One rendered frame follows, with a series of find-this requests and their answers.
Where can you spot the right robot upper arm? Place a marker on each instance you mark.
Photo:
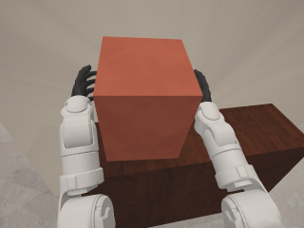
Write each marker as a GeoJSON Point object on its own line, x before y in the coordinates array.
{"type": "Point", "coordinates": [250, 209]}

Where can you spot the robot left hand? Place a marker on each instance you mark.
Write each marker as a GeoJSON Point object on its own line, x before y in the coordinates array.
{"type": "Point", "coordinates": [81, 83]}

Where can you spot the robot right hand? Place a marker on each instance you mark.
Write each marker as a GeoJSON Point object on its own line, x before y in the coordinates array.
{"type": "Point", "coordinates": [204, 87]}

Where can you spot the robot left forearm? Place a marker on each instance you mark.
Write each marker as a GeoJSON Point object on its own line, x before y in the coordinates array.
{"type": "Point", "coordinates": [79, 150]}

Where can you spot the carton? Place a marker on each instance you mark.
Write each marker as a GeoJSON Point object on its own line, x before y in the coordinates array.
{"type": "Point", "coordinates": [146, 96]}

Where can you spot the robot right forearm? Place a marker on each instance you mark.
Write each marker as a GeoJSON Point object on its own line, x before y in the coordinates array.
{"type": "Point", "coordinates": [232, 169]}

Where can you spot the left robot upper arm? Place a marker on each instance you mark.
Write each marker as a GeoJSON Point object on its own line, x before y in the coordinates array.
{"type": "Point", "coordinates": [94, 211]}

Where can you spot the pedestal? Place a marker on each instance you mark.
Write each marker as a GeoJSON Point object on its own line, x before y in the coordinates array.
{"type": "Point", "coordinates": [148, 193]}

